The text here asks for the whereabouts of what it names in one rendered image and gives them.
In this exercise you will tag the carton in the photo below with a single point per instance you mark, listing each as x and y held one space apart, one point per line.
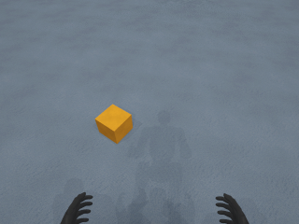
114 123

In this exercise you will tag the robot right hand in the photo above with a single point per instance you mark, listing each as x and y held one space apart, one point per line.
236 214

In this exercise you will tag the robot left hand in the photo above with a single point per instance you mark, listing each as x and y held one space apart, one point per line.
73 212

